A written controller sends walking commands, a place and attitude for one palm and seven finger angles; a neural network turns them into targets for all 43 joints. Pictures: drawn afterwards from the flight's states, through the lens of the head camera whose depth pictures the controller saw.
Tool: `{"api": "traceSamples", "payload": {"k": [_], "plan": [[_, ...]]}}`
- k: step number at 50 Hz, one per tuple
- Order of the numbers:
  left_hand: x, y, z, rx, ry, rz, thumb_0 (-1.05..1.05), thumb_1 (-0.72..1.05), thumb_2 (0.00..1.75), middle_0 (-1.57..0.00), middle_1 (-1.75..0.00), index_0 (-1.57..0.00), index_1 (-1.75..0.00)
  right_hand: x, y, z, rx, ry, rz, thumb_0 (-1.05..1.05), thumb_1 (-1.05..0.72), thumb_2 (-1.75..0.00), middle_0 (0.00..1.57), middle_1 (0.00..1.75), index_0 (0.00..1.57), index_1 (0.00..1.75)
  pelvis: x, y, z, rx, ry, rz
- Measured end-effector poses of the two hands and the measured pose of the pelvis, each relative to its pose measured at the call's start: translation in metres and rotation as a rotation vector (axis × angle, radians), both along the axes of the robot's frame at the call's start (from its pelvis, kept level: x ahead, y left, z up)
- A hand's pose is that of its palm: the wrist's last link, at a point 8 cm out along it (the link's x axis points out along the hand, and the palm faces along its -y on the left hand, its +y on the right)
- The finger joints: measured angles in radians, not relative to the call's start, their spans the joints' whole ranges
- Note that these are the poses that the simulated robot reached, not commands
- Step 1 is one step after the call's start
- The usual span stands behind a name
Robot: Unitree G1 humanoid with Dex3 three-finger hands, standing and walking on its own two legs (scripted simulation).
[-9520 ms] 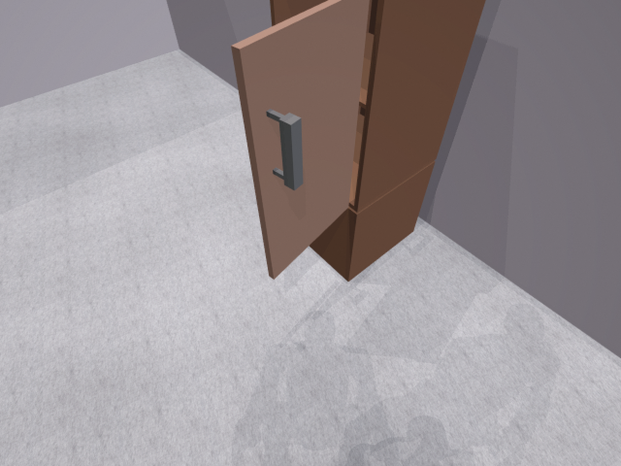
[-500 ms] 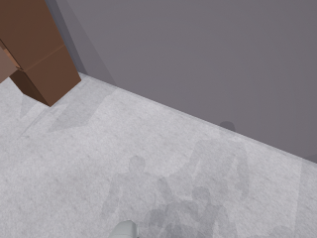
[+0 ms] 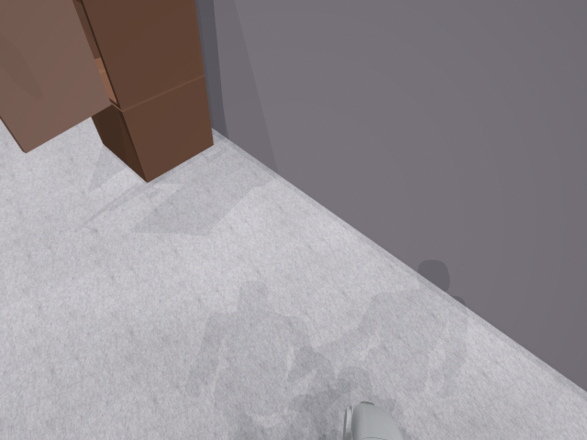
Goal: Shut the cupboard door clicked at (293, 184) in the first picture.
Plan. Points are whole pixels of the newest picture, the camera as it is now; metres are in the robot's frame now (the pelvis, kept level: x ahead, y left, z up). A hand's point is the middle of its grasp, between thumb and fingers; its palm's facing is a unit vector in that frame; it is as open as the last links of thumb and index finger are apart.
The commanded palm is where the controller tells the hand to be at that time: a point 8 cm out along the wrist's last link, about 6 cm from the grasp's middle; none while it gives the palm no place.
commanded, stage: walk to a spot facing it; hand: left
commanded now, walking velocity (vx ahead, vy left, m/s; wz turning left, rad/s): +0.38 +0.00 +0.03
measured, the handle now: out of the picture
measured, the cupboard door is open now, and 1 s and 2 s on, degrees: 100 100 100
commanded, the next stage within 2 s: turn to face it in 1.36 s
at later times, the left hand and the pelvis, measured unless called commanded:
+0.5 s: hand (227, 344) +0.29 +0.13 -0.17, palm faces +0.11 -0.97 -0.22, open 7.1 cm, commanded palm none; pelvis +0.22 -0.06 -0.01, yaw +4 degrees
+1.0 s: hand (225, 313) +0.36 +0.15 -0.19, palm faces +0.24 -0.97 -0.10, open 7.4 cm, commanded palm none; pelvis +0.45 +0.02 -0.02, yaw +7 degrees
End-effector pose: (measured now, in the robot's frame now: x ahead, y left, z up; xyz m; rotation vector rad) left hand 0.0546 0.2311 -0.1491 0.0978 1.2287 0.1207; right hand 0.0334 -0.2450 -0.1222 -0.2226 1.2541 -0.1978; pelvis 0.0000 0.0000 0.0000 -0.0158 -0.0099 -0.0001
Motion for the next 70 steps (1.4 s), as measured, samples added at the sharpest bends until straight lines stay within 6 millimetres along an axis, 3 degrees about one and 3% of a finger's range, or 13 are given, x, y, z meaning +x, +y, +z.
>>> {"api": "traceSamples", "payload": {"k": [10,14,17,21,27,32,39,45,50,55,60,65,70], "plan": [[0.163,-0.029,0.007,-0.007,-0.141,-0.105,0.01,0.91,0.90,-0.19,-0.30,-0.20,-0.30,-0.067,0.019,-0.010,0.067,0.344,-0.148,0.00,-0.92,-0.90,0.20,0.29,0.20,0.30,0.086,-0.012,-0.009,0.024,0.010,0.025],[0.225,-0.048,0.006,0.006,-0.178,-0.139,0.01,0.91,0.90,-0.19,-0.30,-0.20,-0.30,-0.068,0.028,-0.015,0.132,0.472,-0.184,0.00,-0.91,-0.90,0.20,0.29,0.20,0.30,0.128,-0.026,-0.019,0.026,0.018,0.030],[0.255,-0.059,0.002,0.025,-0.213,-0.125,0.01,0.91,0.90,-0.19,-0.30,-0.20,-0.30,-0.046,0.025,-0.023,0.172,0.535,-0.195,0.00,-0.91,-0.90,0.21,0.30,0.20,0.30,0.160,-0.040,-0.028,0.025,0.009,0.035],[0.247,-0.064,0.003,0.041,-0.149,-0.047,0.00,0.91,0.90,-0.19,-0.30,-0.20,-0.30,0.030,0.002,-0.030,0.175,0.455,-0.154,0.01,-0.91,-0.90,0.21,0.30,0.20,0.30,0.192,-0.053,-0.020,0.026,-0.009,0.055],[0.208,-0.050,0.012,0.103,0.028,0.080,-0.03,0.96,0.90,-0.20,-0.30,-0.20,-0.30,0.197,-0.031,-0.031,0.133,0.179,-0.023,0.00,-0.91,-0.90,0.20,0.29,0.20,0.30,0.240,-0.062,-0.004,0.024,0.008,0.075],[0.177,-0.057,0.014,0.075,0.183,0.147,-0.01,0.95,0.90,-0.19,-0.30,-0.20,-0.30,0.325,-0.041,-0.022,0.094,-0.003,0.072,0.01,-0.93,-0.90,0.20,0.29,0.20,0.30,0.284,-0.056,-0.001,0.024,0.009,0.089],[0.158,-0.082,0.008,-0.032,0.376,0.248,0.00,0.92,0.90,-0.19,-0.30,-0.20,-0.30,0.480,-0.004,-0.011,0.089,-0.155,0.224,0.00,-0.92,-0.90,0.20,0.29,0.19,0.30,0.351,-0.033,-0.008,0.022,0.009,0.114],[0.190,-0.077,-0.009,-0.120,0.485,0.279,0.01,0.91,0.90,-0.20,-0.30,-0.20,-0.30,0.569,0.052,-0.017,0.093,-0.248,0.291,0.00,-0.91,-0.90,0.20,0.29,0.20,0.30,0.416,0.002,-0.027,0.014,0.008,0.134],[0.289,-0.033,-0.017,-0.088,0.339,0.239,0.01,0.91,0.90,-0.20,-0.30,-0.20,-0.30,0.557,0.066,-0.019,0.091,-0.152,0.227,0.00,-0.91,-0.90,0.20,0.29,0.20,0.30,0.455,0.020,-0.017,0.018,-0.007,0.124],[0.413,0.013,-0.009,-0.021,0.131,0.157,0.01,0.92,0.90,-0.19,-0.30,-0.20,-0.30,0.537,0.042,-0.008,0.011,-0.061,0.107,-0.04,-0.97,-0.90,0.21,0.30,0.20,0.30,0.493,0.032,-0.005,0.015,-0.004,0.108],[0.512,0.052,0.005,0.051,0.015,0.106,0.03,0.95,0.90,-0.19,-0.30,-0.20,-0.30,0.505,0.032,-0.006,-0.003,0.107,0.039,-0.03,-0.95,-0.90,0.20,0.30,0.20,0.30,0.537,0.034,0.000,0.011,0.002,0.099],[0.606,0.055,0.013,0.074,-0.061,0.034,0.02,0.93,0.90,-0.19,-0.30,-0.20,-0.30,0.480,0.041,-0.007,0.040,0.283,-0.025,-0.01,-0.93,-0.90,0.20,0.29,0.20,0.30,0.585,0.030,-0.002,0.009,0.014,0.093],[0.700,0.028,0.008,0.062,-0.110,-0.057,0.01,0.92,0.90,-0.19,-0.30,-0.19,-0.30,0.477,0.052,-0.012,0.103,0.425,-0.098,0.00,-0.92,-0.90,0.20,0.29,0.20,0.30,0.639,0.017,-0.013,0.016,0.028,0.078]]}}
